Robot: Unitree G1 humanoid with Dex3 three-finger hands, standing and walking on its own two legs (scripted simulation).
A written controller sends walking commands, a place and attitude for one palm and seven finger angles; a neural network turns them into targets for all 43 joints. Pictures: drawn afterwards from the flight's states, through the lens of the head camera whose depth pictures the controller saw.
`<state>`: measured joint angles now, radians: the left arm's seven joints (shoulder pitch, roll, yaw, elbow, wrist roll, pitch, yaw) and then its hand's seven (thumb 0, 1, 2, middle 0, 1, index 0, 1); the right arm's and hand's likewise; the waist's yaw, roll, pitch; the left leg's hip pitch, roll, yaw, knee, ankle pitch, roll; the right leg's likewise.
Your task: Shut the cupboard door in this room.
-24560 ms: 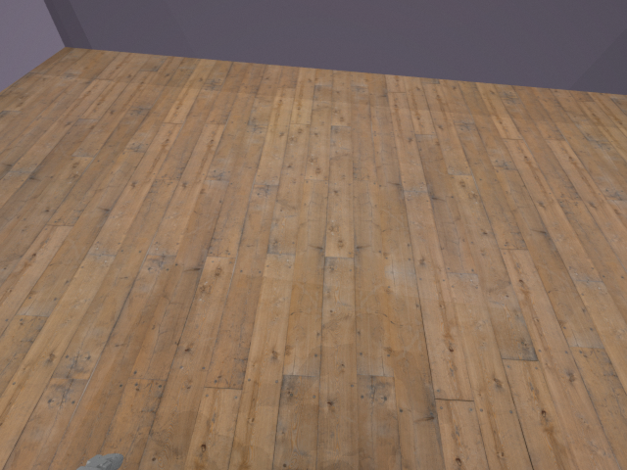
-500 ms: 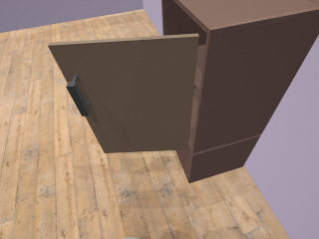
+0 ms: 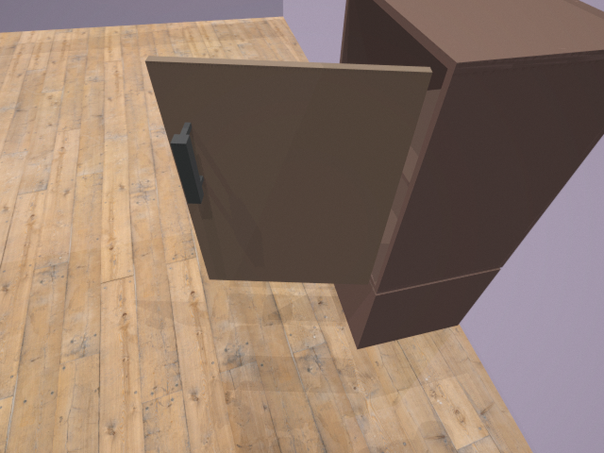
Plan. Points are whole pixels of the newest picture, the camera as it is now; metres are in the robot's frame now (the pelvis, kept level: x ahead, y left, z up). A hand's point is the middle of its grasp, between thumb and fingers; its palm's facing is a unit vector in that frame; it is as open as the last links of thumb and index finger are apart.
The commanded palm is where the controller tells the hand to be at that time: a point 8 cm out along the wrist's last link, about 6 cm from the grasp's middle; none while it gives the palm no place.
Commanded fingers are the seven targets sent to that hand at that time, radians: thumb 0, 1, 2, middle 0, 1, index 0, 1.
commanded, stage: look again from close up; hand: left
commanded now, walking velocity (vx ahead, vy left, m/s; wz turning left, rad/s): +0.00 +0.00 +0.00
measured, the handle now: (191, 163) +0.55 +0.26 +0.05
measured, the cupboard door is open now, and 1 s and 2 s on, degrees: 75 75 75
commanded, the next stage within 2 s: shuffle to correct the standing spot in 0.58 s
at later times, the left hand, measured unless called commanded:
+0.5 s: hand out of the picture +0.01 +0.18 -0.17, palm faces +0.01 -0.97 -0.24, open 7.4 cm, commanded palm none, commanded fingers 0.00 0.90 0.90 -0.20 -0.30 -0.20 -0.30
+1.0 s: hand out of the picture +0.01 +0.16 -0.19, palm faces +0.10 -0.98 -0.17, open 7.4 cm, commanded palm none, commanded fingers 0.00 0.90 0.90 -0.20 -0.30 -0.20 -0.30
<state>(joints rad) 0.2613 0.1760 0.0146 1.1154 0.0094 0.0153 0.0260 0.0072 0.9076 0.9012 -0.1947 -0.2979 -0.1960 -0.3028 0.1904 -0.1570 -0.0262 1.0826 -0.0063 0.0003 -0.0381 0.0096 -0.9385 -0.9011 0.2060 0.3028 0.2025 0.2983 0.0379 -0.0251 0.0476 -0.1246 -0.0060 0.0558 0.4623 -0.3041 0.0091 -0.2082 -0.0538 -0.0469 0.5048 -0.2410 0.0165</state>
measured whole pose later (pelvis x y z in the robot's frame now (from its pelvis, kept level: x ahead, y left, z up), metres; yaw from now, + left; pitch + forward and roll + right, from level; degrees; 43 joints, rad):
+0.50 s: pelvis +0.00 +0.00 +0.00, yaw -1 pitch -1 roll +1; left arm 0.27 0.17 -0.01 1.09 0.01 -0.01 0.03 0.01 0.91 0.90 -0.20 -0.30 -0.20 -0.30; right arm 0.33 -0.15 0.02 1.08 -0.02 -0.02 -0.02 0.01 -0.91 -0.90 0.20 0.30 0.20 0.30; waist 0.00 0.03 0.03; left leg -0.14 0.00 0.07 0.46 -0.30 0.01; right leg -0.24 -0.04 -0.03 0.51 -0.26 0.01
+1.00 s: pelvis +0.03 -0.01 -0.01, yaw +2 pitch +0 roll +1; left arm 0.33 0.16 0.04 1.09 0.02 0.01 0.01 0.01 0.91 0.90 -0.20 -0.30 -0.20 -0.30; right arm 0.34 -0.16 0.00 1.08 -0.03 -0.04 -0.02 0.01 -0.91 -0.90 0.20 0.30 0.20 0.30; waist 0.02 -0.04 0.02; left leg -0.18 0.01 0.07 0.57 -0.38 0.01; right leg -0.27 -0.04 -0.08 0.73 -0.47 -0.03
